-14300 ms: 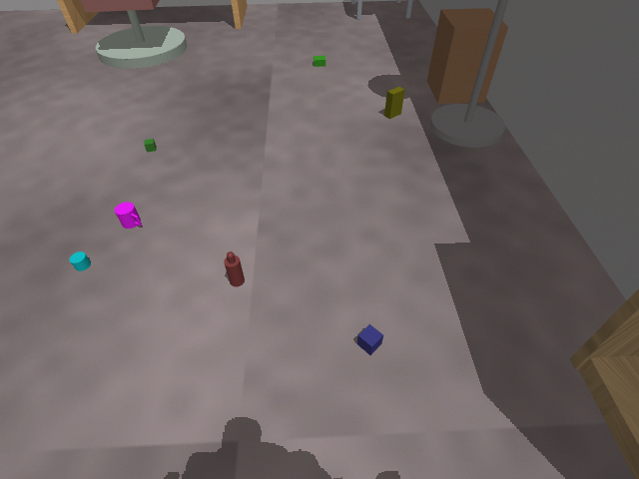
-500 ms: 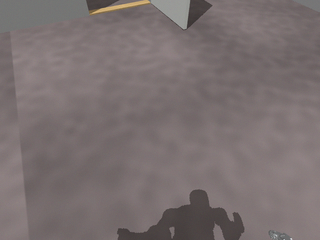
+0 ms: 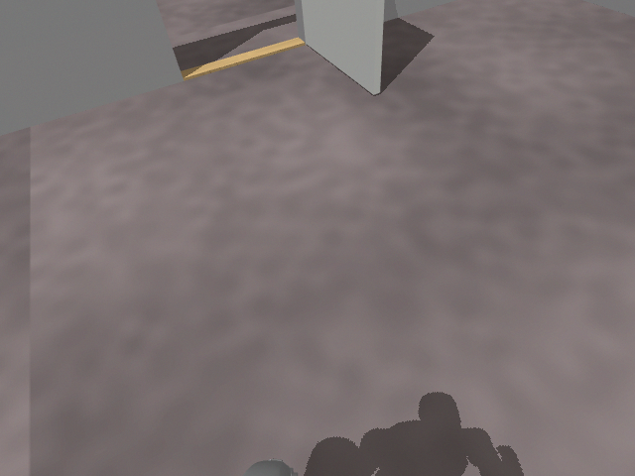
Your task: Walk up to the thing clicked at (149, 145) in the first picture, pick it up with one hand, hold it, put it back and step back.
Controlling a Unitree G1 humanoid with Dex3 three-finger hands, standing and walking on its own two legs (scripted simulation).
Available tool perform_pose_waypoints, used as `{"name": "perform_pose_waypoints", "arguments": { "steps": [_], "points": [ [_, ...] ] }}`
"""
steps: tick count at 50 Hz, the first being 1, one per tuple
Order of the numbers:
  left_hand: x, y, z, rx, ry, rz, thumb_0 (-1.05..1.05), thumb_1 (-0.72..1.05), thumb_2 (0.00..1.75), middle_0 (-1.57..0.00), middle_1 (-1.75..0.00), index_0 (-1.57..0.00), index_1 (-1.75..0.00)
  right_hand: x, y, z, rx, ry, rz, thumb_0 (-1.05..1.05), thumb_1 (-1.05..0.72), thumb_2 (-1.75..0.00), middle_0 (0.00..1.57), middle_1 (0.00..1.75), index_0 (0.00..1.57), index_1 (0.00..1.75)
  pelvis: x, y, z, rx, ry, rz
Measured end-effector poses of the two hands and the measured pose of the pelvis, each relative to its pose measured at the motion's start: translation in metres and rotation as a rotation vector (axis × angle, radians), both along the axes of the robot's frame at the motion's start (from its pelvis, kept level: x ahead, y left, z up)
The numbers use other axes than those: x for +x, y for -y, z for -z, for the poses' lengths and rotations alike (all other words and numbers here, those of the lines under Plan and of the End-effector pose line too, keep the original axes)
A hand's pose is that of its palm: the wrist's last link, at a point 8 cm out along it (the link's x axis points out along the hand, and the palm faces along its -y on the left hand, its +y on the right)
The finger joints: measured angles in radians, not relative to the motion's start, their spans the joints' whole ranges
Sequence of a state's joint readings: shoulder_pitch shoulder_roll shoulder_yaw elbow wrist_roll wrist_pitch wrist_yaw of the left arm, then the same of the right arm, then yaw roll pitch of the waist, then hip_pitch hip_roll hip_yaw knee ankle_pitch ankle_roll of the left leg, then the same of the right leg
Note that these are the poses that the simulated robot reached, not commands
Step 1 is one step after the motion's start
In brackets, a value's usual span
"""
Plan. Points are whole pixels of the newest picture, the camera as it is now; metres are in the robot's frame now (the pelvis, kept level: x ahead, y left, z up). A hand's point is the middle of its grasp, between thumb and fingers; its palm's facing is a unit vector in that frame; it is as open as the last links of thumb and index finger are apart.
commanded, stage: walk up
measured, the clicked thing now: out of the picture -0.19 -1.08 -0.75
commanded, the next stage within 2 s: none
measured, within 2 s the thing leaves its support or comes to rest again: neither
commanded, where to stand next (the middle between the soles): +0.67 +0.06 m, yaw -2 degrees
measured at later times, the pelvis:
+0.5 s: pelvis +0.23 +0.06 +0.00, yaw -1 degrees
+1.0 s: pelvis +0.40 +0.05 +0.00, yaw -10 degrees
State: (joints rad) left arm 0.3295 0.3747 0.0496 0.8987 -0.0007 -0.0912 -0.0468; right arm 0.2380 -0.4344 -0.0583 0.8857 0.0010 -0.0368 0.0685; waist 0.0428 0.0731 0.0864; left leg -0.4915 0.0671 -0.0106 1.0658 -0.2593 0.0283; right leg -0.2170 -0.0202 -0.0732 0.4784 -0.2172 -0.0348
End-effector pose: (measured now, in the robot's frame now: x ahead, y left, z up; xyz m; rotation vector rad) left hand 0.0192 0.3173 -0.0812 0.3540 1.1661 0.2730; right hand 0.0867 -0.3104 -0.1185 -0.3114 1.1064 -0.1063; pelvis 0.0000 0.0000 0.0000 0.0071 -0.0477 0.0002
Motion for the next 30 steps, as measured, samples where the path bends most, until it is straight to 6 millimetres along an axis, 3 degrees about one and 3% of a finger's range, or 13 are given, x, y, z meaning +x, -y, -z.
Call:
{"name": "perform_pose_waypoints", "arguments": {
  "steps": [4,8,15,22,30],
  "points": [
    [0.015,-0.009,0.004,-0.008,-0.054,-0.017,0.01,0.90,0.89,-0.20,-0.30,-0.21,-0.30,0.040,-0.004,-0.008,-0.014,-0.018,-0.015,0.00,-0.90,-0.90,0.20,0.30,0.21,0.30,0.038,-0.005,-0.002,-0.020,-0.015,-0.003],
    [0.046,-0.026,0.015,-0.018,-0.073,-0.024,0.01,0.90,0.89,-0.20,-0.30,-0.21,-0.30,0.085,-0.014,-0.011,-0.042,-0.036,-0.034,0.00,-0.90,-0.90,0.20,0.30,0.21,0.30,0.079,-0.018,0.004,-0.040,-0.023,-0.011],
    [0.134,-0.059,0.046,-0.036,-0.086,-0.008,0.01,0.90,0.89,-0.20,-0.30,-0.21,-0.30,0.173,-0.047,-0.016,-0.085,0.062,-0.032,0.01,-0.90,-0.90,0.20,0.30,0.21,0.30,0.154,-0.051,0.019,-0.020,-0.020,-0.002],
    [0.252,-0.060,0.032,-0.066,0.034,0.077,0.01,0.90,0.89,-0.20,-0.30,-0.20,-0.30,0.199,-0.062,-0.035,-0.079,0.073,0.043,0.00,-0.90,-0.90,0.20,0.30,0.21,0.30,0.211,-0.058,0.002,-0.016,0.001,0.005],
    [0.350,-0.044,0.018,-0.057,0.065,0.158,0.01,0.90,0.90,-0.20,-0.30,-0.20,-0.30,0.218,-0.045,-0.018,-0.066,-0.007,0.099,0.00,-0.90,-0.90,0.20,0.30,0.21,0.30,0.271,-0.050,0.004,0.018,0.002,0.036]
  ]
}}
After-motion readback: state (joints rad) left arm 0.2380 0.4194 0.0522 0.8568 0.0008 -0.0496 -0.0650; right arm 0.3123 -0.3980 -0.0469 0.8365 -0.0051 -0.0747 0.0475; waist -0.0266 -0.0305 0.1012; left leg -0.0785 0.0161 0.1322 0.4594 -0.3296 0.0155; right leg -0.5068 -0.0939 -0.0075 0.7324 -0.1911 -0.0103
